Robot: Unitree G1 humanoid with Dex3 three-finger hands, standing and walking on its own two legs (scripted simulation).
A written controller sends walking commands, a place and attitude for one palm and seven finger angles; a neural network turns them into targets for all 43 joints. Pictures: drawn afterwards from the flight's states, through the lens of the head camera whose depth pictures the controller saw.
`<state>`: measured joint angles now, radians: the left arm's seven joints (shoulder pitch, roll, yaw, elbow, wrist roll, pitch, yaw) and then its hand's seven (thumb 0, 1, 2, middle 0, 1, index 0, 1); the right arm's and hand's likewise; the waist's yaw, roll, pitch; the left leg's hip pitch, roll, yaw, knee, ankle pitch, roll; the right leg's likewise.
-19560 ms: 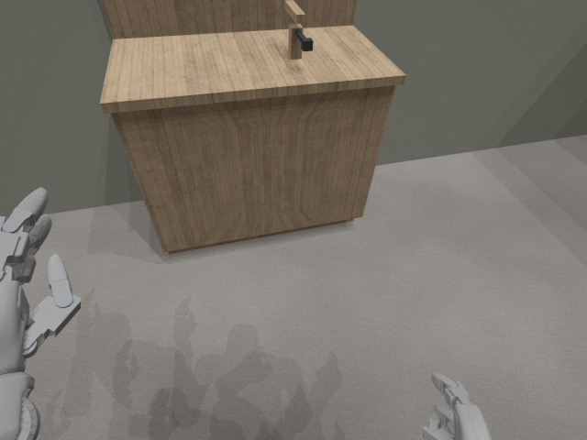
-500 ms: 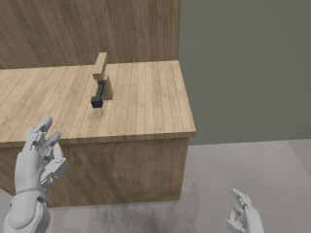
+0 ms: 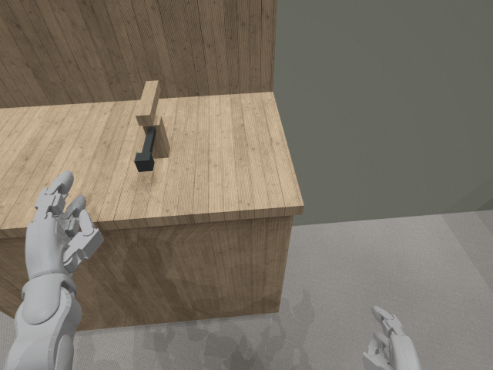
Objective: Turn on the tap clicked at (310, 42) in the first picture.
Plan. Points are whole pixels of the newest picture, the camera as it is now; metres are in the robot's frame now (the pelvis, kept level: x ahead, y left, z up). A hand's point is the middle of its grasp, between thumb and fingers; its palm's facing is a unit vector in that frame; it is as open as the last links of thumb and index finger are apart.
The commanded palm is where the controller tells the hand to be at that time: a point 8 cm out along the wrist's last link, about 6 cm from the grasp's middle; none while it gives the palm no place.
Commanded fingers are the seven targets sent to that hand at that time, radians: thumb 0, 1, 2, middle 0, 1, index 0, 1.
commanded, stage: reach beside the lever's end, fingers flat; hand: left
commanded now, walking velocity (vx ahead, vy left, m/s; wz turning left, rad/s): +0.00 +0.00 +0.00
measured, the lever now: (144, 162) +0.44 +0.26 +0.09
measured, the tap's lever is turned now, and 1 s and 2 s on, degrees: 0 0 0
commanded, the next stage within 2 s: push the lever round in 1.60 s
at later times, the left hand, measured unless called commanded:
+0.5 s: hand (107, 203) +0.32 +0.27 +0.11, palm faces +0.47 -0.88 -0.07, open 7.7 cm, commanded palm +0.29 +0.31 +0.11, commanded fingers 0.00 0.90 0.90 -0.16 -0.19 -0.16 -0.19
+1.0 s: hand (122, 178) +0.40 +0.29 +0.09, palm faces +0.44 -0.90 -0.07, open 7.8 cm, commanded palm +0.36 +0.33 +0.09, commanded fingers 0.00 0.90 0.90 -0.15 -0.15 -0.15 -0.15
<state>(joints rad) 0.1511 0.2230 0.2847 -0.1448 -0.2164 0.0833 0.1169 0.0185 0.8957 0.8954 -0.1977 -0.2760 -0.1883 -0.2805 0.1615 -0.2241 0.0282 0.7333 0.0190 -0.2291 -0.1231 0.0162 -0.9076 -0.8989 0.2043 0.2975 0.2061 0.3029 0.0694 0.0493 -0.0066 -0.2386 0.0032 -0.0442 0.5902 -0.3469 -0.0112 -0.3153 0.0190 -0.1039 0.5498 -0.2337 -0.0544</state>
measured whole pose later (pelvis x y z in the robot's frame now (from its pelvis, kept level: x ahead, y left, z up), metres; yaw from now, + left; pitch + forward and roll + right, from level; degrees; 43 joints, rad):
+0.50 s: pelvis +0.00 +0.00 +0.00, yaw -1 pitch +2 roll +0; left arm -0.15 0.28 0.36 0.23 -0.18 0.00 0.11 0.02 0.90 0.90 -0.18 -0.21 -0.17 -0.22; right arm 0.18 -0.23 0.02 0.76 0.02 -0.19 -0.13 0.02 -0.91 -0.90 0.20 0.30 0.21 0.30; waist 0.04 0.04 -0.01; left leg -0.31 0.01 -0.03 0.61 -0.35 -0.01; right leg -0.38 0.02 -0.09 0.57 -0.23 -0.05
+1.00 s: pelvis +0.00 +0.01 -0.01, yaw -1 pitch +8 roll -1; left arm -0.43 0.36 0.41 0.64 -0.14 -0.16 0.07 0.02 0.90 0.90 -0.16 -0.16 -0.15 -0.16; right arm 0.25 -0.25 0.00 0.77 0.01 -0.14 -0.10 0.01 -0.91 -0.90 0.20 0.30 0.21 0.30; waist -0.01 0.03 -0.04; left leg -0.44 0.00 -0.03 0.69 -0.38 0.00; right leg -0.51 0.02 -0.09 0.62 -0.25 -0.04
